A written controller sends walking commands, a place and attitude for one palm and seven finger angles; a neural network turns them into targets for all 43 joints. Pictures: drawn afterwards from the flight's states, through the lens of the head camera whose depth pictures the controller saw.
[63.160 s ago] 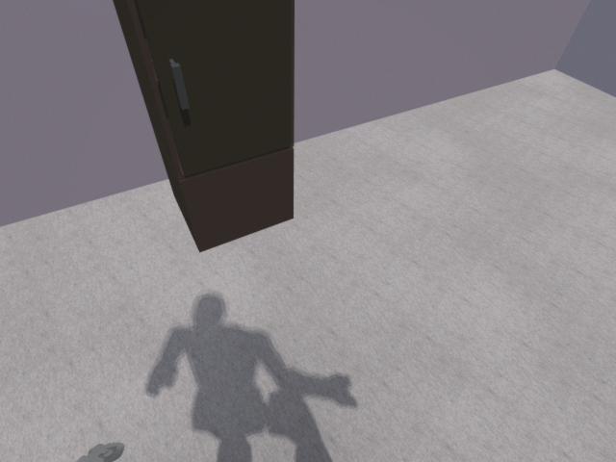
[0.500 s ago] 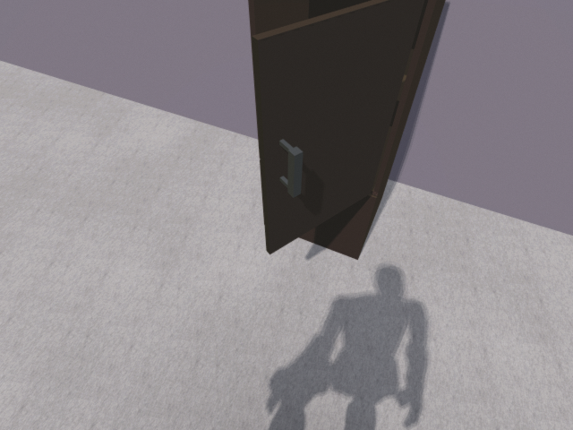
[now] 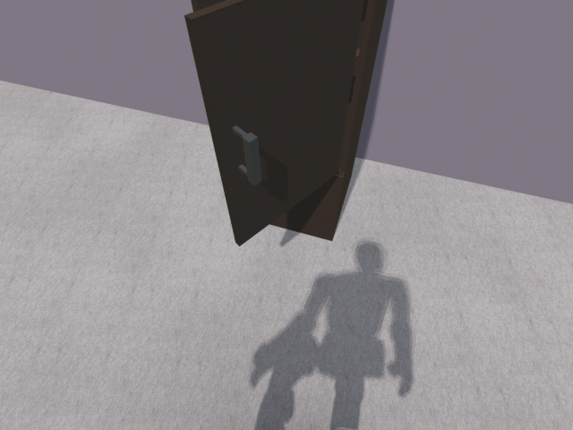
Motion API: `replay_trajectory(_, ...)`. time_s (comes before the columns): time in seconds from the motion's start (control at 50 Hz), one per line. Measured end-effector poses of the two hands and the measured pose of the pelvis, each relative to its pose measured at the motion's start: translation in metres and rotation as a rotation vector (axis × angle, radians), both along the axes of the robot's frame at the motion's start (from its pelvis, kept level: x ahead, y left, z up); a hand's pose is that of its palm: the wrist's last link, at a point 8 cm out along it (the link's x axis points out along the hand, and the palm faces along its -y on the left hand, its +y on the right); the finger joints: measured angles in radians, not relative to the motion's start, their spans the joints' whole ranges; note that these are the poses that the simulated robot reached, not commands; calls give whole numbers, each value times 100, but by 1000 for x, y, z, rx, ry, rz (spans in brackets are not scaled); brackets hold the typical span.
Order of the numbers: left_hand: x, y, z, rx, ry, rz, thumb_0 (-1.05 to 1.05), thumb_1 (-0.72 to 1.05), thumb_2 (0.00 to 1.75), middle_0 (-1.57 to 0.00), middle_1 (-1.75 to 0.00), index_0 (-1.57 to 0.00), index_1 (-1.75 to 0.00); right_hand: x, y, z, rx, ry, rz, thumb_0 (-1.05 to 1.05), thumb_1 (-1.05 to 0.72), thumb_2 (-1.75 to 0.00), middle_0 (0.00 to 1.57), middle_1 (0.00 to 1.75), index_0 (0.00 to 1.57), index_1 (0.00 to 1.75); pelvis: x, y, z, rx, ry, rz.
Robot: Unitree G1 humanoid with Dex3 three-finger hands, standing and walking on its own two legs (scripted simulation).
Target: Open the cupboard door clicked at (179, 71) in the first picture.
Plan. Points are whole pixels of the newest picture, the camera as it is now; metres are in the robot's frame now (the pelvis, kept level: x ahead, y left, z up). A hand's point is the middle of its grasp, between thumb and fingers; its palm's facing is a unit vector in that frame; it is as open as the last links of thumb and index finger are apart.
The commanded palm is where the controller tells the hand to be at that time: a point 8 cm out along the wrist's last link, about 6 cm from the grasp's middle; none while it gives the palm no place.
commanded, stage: walk to a spot facing it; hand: left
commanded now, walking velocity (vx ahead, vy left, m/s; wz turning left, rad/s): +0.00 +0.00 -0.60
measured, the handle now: (246, 155) +0.60 +0.13 -0.01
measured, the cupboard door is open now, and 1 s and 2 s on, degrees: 61 61 61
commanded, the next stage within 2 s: none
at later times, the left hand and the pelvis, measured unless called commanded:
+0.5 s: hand out of the picture +0.08 +0.14 -0.15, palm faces -0.13 -0.96 -0.25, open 7.4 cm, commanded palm none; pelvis +0.02 -0.04 +0.01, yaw -14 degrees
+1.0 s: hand (197, 366) +0.23 +0.17 -0.16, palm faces -0.48 -0.85 -0.23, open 7.4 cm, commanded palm none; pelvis +0.05 +0.02 +0.01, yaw -33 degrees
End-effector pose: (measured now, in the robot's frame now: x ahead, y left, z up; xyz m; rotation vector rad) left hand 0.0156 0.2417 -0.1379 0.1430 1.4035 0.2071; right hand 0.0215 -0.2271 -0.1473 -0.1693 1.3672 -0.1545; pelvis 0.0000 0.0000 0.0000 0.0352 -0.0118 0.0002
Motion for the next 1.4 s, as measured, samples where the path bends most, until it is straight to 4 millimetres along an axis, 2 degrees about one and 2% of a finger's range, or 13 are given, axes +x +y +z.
replay_trajectory(0.14,42,-15,9,76,-83,-77,1,91,90,-20,-30,-19,-30,-4,-38,-23,23,19,-56,1,-91,-90,20,30,20,30,4,-29,-12,-1,8,-59)
replay_trajectory(0.28,49,-40,23,78,-62,-131,1,91,90,-20,-30,-20,-30,33,-74,3,-5,-87,-100,1,-91,-90,20,30,20,30,5,-46,7,17,26,-132)
replay_trajectory(0.38,56,-54,26,54,-52,-173,1,91,90,-20,-30,-20,-30,58,-87,16,-29,-186,-134,1,-91,-90,20,30,20,30,10,-49,12,14,35,-186)
replay_trajectory(0.54,76,-55,23,21,-68,-232,1,91,90,-20,-30,-20,-30,76,-84,28,-49,-259,-175,1,-91,-90,20,30,20,30,19,-41,12,2,37,-261)
replay_trajectory(0.72,112,-21,11,15,-54,-331,1,91,90,-20,-30,-20,-30,72,-53,38,-73,-287,-258,1,-91,-90,20,30,20,30,33,-12,9,-13,56,-362)
replay_trajectory(0.78,135,-6,0,11,-60,-369,1,91,90,-20,-30,-20,-30,61,-41,36,-105,-295,-293,1,-91,-90,20,30,20,30,41,2,1,-37,70,-390)
replay_trajectory(0.84,163,1,-3,6,-75,-427,1,91,90,-20,-30,-20,-30,37,-27,40,-126,-246,-320,1,-91,-90,20,30,20,30,43,11,3,-32,53,-440)
replay_trajectory(0.96,218,-11,9,-19,-131,-561,1,91,90,-19,-30,-19,-29,-27,-3,46,-136,-126,-430,1,-91,-90,20,30,20,30,48,18,13,-63,53,-536)
replay_trajectory(1.06,253,-47,13,-37,-156,-691,1,91,90,-19,-30,-19,-29,-79,11,40,-121,-56,-558,1,-91,-90,20,30,20,30,47,15,12,-64,52,-620)
replay_trajectory(1.16,278,-107,14,-52,-206,-830,1,91,90,-19,-30,-19,-29,-133,20,22,-83,4,-686,1,-91,-90,20,30,20,30,42,1,2,-42,49,-694)
replay_trajectory(1.22,285,-142,14,-55,-268,-893,1,91,90,-19,-30,-19,-29,-159,19,4,-55,39,-751,1,-91,-90,20,30,20,30,36,-10,-9,-32,46,-731)
replay_trajectory(1.3,277,-164,21,-59,-279,-930,1,91,90,-20,-30,-20,-30,-167,14,5,-52,42,-811,1,-91,-90,20,30,20,30,33,-14,-2,-28,23,-773)
replay_trajectory(1.4,266,-172,21,-73,-229,-963,1,91,90,-20,-30,-20,-30,-149,3,16,-75,-54,-856,1,-91,-90,20,30,20,30,35,-16,5,-17,16,-830)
